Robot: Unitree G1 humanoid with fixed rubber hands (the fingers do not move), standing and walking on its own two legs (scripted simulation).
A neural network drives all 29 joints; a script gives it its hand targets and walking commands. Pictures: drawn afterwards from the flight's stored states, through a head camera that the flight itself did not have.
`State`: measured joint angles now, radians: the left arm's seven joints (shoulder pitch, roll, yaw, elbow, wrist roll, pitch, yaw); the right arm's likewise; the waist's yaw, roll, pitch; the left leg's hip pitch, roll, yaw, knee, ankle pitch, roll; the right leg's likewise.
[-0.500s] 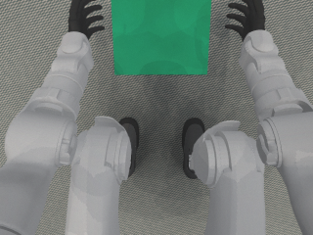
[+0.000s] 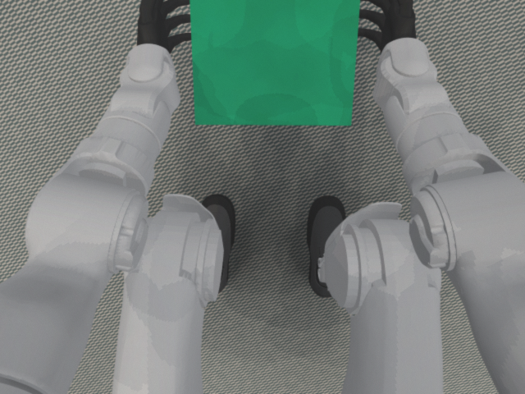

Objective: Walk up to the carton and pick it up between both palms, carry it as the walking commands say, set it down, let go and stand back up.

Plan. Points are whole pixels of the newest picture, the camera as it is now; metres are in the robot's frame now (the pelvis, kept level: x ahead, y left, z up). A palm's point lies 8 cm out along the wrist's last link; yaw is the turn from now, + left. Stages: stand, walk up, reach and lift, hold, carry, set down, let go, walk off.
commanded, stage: reach and lift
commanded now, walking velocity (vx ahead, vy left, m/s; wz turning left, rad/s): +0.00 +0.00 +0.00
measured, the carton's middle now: (272, 66) +0.48 +0.01 -0.28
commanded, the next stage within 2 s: none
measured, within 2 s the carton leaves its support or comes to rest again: leaves its support in 0.50 s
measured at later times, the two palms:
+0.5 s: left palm (160, 41) +0.50 +0.14 -0.19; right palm (400, 35) +0.51 -0.15 -0.20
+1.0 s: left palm (152, 30) +0.50 +0.13 -0.14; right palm (426, 20) +0.51 -0.15 -0.14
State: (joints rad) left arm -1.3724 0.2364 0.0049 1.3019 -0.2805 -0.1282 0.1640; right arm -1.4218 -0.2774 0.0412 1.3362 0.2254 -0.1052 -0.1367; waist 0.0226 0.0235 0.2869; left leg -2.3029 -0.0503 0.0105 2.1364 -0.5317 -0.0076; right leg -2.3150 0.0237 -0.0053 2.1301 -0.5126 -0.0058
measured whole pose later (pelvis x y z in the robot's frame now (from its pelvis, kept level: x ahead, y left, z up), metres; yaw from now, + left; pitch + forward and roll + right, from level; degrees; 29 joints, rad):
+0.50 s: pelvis +0.00 +0.00 -0.01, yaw +0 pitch +37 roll +0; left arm -1.34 0.20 0.08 1.24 -0.19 0.00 0.15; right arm -1.38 -0.26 -0.05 1.29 0.15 0.00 -0.15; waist 0.03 0.02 0.27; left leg -2.29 -0.07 -0.01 2.21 -0.56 -0.02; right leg -2.30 0.05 -0.01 2.19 -0.54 0.01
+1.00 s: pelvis -0.01 +0.00 +0.00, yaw -1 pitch +38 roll +0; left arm -1.23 0.10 0.25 0.98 -0.05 0.13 0.23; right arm -1.29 -0.22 -0.16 1.07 0.06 0.13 -0.20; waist 0.03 0.01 0.16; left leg -2.29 -0.11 -0.02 2.15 -0.52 -0.05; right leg -2.30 0.10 0.03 2.13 -0.49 0.05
